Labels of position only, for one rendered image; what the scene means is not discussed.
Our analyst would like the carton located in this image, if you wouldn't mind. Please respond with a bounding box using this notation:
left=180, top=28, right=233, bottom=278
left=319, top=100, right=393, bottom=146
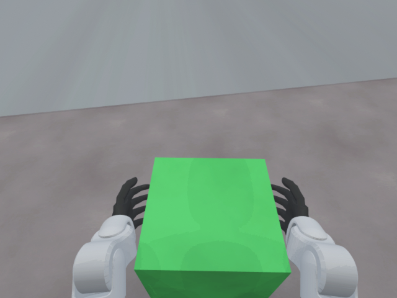
left=134, top=157, right=292, bottom=298

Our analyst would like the robot left hand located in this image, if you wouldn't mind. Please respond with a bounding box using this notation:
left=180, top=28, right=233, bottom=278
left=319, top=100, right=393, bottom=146
left=112, top=177, right=149, bottom=229

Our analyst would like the left robot forearm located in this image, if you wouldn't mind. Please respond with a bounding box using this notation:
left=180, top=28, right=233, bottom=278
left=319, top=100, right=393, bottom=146
left=71, top=215, right=137, bottom=298

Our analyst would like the right robot forearm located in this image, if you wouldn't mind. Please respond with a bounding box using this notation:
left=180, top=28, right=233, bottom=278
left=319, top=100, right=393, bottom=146
left=286, top=216, right=358, bottom=298

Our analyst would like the robot right hand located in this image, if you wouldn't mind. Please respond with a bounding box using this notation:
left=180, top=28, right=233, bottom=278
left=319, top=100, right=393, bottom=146
left=271, top=178, right=309, bottom=234

